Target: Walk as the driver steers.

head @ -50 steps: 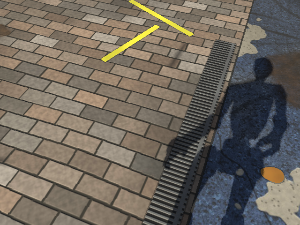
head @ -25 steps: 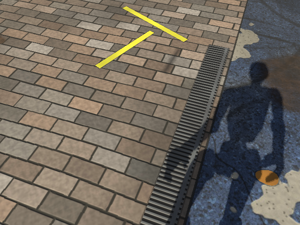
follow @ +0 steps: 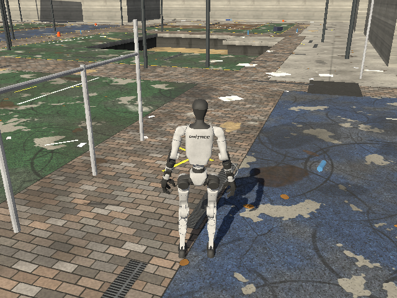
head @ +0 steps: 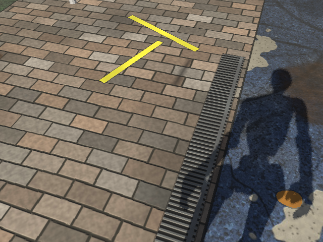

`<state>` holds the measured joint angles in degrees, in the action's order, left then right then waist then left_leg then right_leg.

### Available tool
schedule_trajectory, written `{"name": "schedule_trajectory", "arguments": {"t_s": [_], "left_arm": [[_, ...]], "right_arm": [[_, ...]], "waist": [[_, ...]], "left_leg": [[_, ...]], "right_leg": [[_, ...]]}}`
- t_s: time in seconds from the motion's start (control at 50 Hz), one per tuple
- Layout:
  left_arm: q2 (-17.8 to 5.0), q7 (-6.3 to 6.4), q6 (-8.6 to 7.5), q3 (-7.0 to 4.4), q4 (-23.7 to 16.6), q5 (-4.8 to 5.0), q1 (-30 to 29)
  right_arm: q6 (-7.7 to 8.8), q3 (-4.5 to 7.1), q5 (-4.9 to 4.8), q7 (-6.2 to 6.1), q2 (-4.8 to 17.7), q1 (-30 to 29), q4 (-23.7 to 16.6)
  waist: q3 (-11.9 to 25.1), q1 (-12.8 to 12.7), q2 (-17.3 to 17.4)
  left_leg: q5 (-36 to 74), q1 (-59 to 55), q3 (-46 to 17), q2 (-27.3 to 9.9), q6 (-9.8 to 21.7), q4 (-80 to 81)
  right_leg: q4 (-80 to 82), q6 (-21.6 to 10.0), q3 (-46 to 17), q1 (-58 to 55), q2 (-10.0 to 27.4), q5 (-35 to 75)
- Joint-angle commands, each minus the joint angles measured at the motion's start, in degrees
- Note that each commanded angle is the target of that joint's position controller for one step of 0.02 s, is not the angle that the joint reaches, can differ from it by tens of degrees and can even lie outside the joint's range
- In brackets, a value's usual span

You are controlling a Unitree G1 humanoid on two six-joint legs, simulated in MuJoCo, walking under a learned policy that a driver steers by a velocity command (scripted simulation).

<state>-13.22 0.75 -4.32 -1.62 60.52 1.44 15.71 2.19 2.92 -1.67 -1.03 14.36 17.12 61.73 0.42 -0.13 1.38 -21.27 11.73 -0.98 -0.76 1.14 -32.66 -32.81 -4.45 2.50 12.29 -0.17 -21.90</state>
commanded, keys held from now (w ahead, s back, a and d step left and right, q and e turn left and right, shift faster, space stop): w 1.00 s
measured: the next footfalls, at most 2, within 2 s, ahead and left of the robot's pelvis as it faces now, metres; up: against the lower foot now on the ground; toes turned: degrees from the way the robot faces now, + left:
left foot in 0.42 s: +0.38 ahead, +0.13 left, +0.00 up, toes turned +2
right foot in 0.98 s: +0.69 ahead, -0.11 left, +0.00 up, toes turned -3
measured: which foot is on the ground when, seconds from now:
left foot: down 0.00-0.00, up 0.02-0.40, down 0.42-1.00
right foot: down 0.00-0.44, up 0.46-0.96, down 0.98-1.00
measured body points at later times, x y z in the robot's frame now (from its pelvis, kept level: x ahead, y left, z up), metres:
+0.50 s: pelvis +0.24 +0.04 -0.01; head +0.27 +0.04 +0.44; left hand +0.17 +0.29 -0.15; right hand +0.44 -0.21 -0.11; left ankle +0.34 +0.12 -0.73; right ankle +0.02 -0.10 -0.65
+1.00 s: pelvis +0.53 -0.01 -0.01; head +0.56 -0.02 +0.44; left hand +0.74 +0.22 -0.10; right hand +0.48 -0.28 -0.15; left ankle +0.35 +0.12 -0.72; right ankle +0.65 -0.11 -0.73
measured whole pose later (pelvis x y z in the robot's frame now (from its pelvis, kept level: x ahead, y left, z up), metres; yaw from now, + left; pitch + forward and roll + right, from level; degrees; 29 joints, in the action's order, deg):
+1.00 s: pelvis +0.53 -0.01 -0.01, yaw +0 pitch +2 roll +1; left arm -13.3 -2.0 -6.3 -2.6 47.3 0.7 0.5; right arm 3.1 3.0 -0.6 -0.4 15.4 22.6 59.2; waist -1.5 3.5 0.0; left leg -25.3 -0.2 2.1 -0.5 0.5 -29.4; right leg -30.7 -3.9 2.5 29.1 1.4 -4.1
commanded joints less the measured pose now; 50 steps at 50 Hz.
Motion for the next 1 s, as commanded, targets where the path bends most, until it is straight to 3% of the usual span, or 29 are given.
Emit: {"name": "schedule_trajectory", "arguments": {"t_s": [0.02,0.04,0.06,0.08,0.1,0.12,0.16,0.24,0.28,0.34,0.38,0.4,0.42,0.44,0.46,0.48,0.5,0.52,0.54,0.58,0.62,0.7,0.78,0.86,0.92,0.94,0.96,0.98,1.0], "left_arm": [[-11.7,-0.25,-1.23,-3.25,3.3,-0.18,16.9],[-13.2,-0.96,-1.89,-3.26,3.3,-0.81,19.1],[-9.2,-0.97,-2.54,-2.11,2.3,-1.18,15.8],[-7.2,-1.17,-2.93,-1.59,1.3,-1.11,13.8],[-7.4,-1.47,-2.9,-1.52,0.6,-0.97,12.0],[-6.3,-1.58,-2.56,-1.03,0.3,-1.01,11.3],[-4.2,-1.2,-1.54,-0.3,0.2,-1.48,12.4],[-7.2,0.39,-0.83,-0.64,-1.4,-1.67,11.6],[-8.6,0.66,-1.03,-1.18,-0.8,-1.24,13.7],[-8.8,0.66,-1.03,-1.85,-0.3,-0.34,13.7],[-10.0,0.67,-0.46,-2.48,-0.8,-0.65,12.2],[-10.2,0.68,0.13,-2.64,-1.1,-0.98,11.3],[-9.7,0.63,0.55,-2.42,-1.7,-1.35,10.7],[-7.3,0.47,0.55,-1.48,-3.2,-2.46,11.5],[2.2,-0.34,-0.72,0.79,-3.1,-1.37,19.4],[-4.0,-0.61,-2.38,-0.63,-3.6,0.4,13.1],[-7.1,-0.68,-3.28,-1.65,-6.0,1.81,7.2],[-7.4,-0.18,-3.61,-1.75,-6.6,1.45,4.6],[-7.3,0.28,-3.3,-2.37,-6.6,0.48,3.8],[-4.9,0.46,-1.73,-2.49,-6.4,0.04,6.4],[-4.4,0.66,-0.68,-2.61,-7.5,-0.16,4.7],[-5.2,0.58,-0.6,-2.86,-11.3,-1.26,-5.2],[-3.6,-0.48,-1.3,-2.0,-13.6,-0.89,-13.8],[-3.8,-1.98,-1.7,-1.44,-16.1,-0.26,-20.2],[-5.8,-2.94,-2.15,-1.89,-17.2,-0.08,-19.3],[-7.2,-3.0,-2.28,-2.51,-16.5,-0.09,-16.1],[-9.2,-2.85,-2.32,-3.71,-14.3,-0.18,-8.4],[-12.7,-2.38,-2.26,-5.13,-11.3,-0.63,2.5],[-18.8,-2.15,-1.9,-6.71,-9.5,-1.72,10.5]], "right_arm": [[2.25,-0.1,0.18,0.35,2.7,-13.5,-8.7],[3.46,0.27,0.13,0.28,4.3,-14.3,-10.1],[4.12,0.62,-0.6,0.73,5.3,-12.4,-9.3],[4.45,0.5,-0.89,1.3,4.9,-10.2,-8.2],[4.72,0.67,-0.65,1.53,4.8,-10.4,-8.1],[4.8,1.02,-0.23,1.75,5.3,-11.9,-8.5],[4.48,0.84,0.13,2.48,3.5,-13.1,-9.2],[3.74,-0.87,0.38,2.98,-0.1,-23.0,-13.4],[3.53,-1.01,0.08,3.21,0.8,-25.8,-14.9],[3.58,-0.5,-0.24,3.66,3.4,-26.6,-16.6],[3.75,0.82,-0.1,3.69,6.1,-21.8,-15.9],[3.61,1.96,-0.19,3.42,7.9,-14.7,-14.0],[3.22,3.27,-0.37,2.95,10.0,-5.3,-11.1],[2.77,4.36,0.42,2.24,14.0,4.6,-9.1],[2.75,4.18,1.26,2.9,15.4,7.1,-7.9],[3.11,2.76,0.78,3.12,10.1,3.9,-8.1],[3.59,2.07,0.62,3.06,8.0,-1.8,-9.0],[4.13,1.57,0.92,3.23,6.8,-6.8,-10.1],[4.55,1.22,1.66,3.5,5.4,-9.3,-10.3],[4.84,0.67,2.17,3.68,3.7,-10.1,-9.5],[4.99,0.75,1.78,3.13,4.8,-8.1,-8.3],[4.58,1.24,1.77,1.28,7.6,-3.2,-7.1],[4.01,1.25,1.06,0.65,8.5,1.6,-6.3],[2.88,1.48,0.65,0.55,8.9,6.4,-4.5],[1.84,2.05,0.59,0.3,9.9,6.4,-4.3],[1.55,2.21,0.65,0.28,10.5,5.1,-4.7],[1.19,2.02,0.78,0.32,10.1,3.8,-5.2],[1.14,1.18,1.37,0.3,8.2,3.8,-6.2],[2.18,-0.81,1.65,0.92,1.7,10.6,-7.2]], "waist": [[-3.9,-8.0,-14.4],[-4.3,-8.1,-17.7],[-6.1,-5.2,-10.2],[-5.9,-3.8,-7.9],[-5.9,-2.9,-5.9],[-6.2,-2.7,-5.2],[-5.3,-2.6,-6.5],[-8.0,-3.9,-6.2],[-8.8,-4.3,-7.5],[-9.0,-2.4,-7.8],[-4.0,1.2,-9.2],[0.7,4.9,-9.8],[6.1,9.2,-9.3],[13.7,11.4,-1.7],[23.1,5.6,14.7],[16.7,7.4,9.2],[7.2,5.8,6.9],[3.4,3.5,0.8],[1.3,1.5,-0.5],[0.9,-1.5,2.1],[-1.5,-2.1,2.3],[-4.1,0.1,0.4],[-4.4,3.1,0.5],[-5.7,5.1,0.8],[-4.3,2.9,2.4],[-2.1,0.7,3.4],[2.5,-3.5,3.3],[10.4,-7.6,1.6],[20.1,-6.1,-11.4]], "left_leg": [[-2.7,27.7,3.2,2.1,0.9,-12.5],[-11.0,36.2,0.9,3.1,0.5,-25.2],[-8.5,40.5,-2.7,-0.3,1.5,-33.1],[-3.6,42.0,-2.8,-2.0,2.5,-35.5],[0.6,43.1,-2.0,-3.6,3.0,-35.0],[3.7,42.6,-1.3,-4.9,3.0,-32.9],[7.8,38.4,0.9,-5.3,1.9,-28.2],[18.4,27.3,5.1,-2.2,-0.5,-9.1],[21.1,22.8,5.9,-0.9,-0.2,-3.6],[21.7,21.4,4.0,-0.9,2.2,1.7],[19.4,14.2,4.8,1.3,4.3,1.9],[18.2,5.5,5.8,3.0,5.7,1.5],[18.3,-7.4,5.4,2.9,7.2,1.5],[14.0,-25.1,-8.9,-9.0,10.7,0.2],[-3.1,-38.3,-39.3,-21.9,20.1,10.9],[-7.9,-32.7,-42.2,-19.6,17.1,17.6],[-4.1,-23.7,-33.0,-18.3,14.8,18.7],[4.0,-14.0,-25.8,-16.6,13.7,20.1],[9.9,-6.9,-20.2,-14.6,12.9,21.3],[12.0,-0.4,-14.2,-11.8,12.6,24.2],[13.0,2.9,-10.8,-11.3,13.3,26.6],[16.5,0.2,-7.8,-10.9,13.2,28.3],[19.5,-2.6,-3.0,-8.9,10.8,27.7],[20.7,-11.1,-3.2,-11.8,10.5,24.1],[28.5,-16.6,-4.0,-14.4,9.1,19.4],[37.5,-17.0,-3.3,-14.1,8.3,15.4],[46.2,-15.7,-1.1,-11.7,7.0,6.5],[42.1,-7.5,1.2,-8.7,5.2,-7.4],[19.4,16.6,4.3,0.2,0.8,-31.0]], "right_leg": [[18.6,-7.0,-25.2,-20.7,14.2,-4.6],[22.4,-12.1,-40.2,-23.3,22.6,-0.9],[20.7,-11.9,-37.3,-23.9,22.6,3.6],[20.1,-10.0,-31.1,-24.4,20.1,7.7],[20.6,-8.4,-26.5,-24.3,18.7,11.6],[21.0,-7.0,-22.0,-23.4,17.4,18.8],[22.4,-5.7,-15.0,-20.5,14.3,26.3],[26.7,-5.2,-7.3,-8.9,10.3,26.0],[28.7,-5.6,-6.9,-7.8,11.4,24.9],[26.6,-4.5,-6.0,-13.6,14.1,30.7],[19.0,-3.0,-4.7,-17.9,15.0,49.8],[10.6,-2.0,-3.2,-17.7,14.0,58.8],[-0.9,-0.5,-2.0,-12.6,11.8,59.1],[-19.8,0.9,-0.7,1.8,8.1,38.5],[-39.4,3.6,-5.2,19.9,-3.2,-8.5],[-46.1,1.9,-11.6,25.9,-1.0,-10.0],[-46.8,0.8,-9.4,29.6,1.8,-4.9],[-44.1,0.5,-8.3,26.5,5.1,1.0],[-41.2,0.6,-7.7,23.4,7.1,4.2],[-37.3,0.8,-8.0,18.1,9.3,6.2],[-33.1,1.8,-7.0,19.5,10.1,7.1],[-19.8,4.5,-6.1,27.7,10.5,19.0],[-5.2,4.7,-2.8,24.7,7.4,28.7],[1.3,3.8,-2.5,26.3,5.8,26.0],[4.0,1.5,-2.4,23.4,4.5,19.4],[4.5,0.4,-1.1,18.0,2.9,17.5],[5.7,-1.1,0.6,7.6,0.9,18.0],[3.3,-3.9,-3.2,-9.3,4.5,19.5],[5.0,-13.1,-28.7,-33.9,19.8,11.6]]}}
